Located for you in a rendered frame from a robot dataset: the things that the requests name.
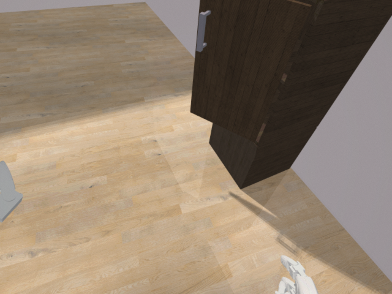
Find left robot hand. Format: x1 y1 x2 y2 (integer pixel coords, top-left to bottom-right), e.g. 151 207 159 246
0 161 23 222

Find cupboard door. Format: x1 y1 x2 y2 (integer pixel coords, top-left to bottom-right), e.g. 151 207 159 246
190 0 312 142

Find right robot hand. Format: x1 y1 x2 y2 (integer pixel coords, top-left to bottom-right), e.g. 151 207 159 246
275 255 319 294

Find handle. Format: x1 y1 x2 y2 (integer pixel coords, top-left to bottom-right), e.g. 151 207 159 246
196 10 211 52

